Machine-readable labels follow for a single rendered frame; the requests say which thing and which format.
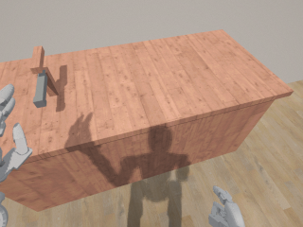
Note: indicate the counter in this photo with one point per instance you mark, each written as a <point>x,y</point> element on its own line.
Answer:
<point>123,113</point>

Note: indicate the robot left hand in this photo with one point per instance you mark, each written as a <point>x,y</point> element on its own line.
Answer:
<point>16,156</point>

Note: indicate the robot right hand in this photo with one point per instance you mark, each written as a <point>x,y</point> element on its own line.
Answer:
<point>227,216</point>

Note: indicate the tap lever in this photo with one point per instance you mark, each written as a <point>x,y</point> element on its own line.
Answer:
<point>40,93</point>

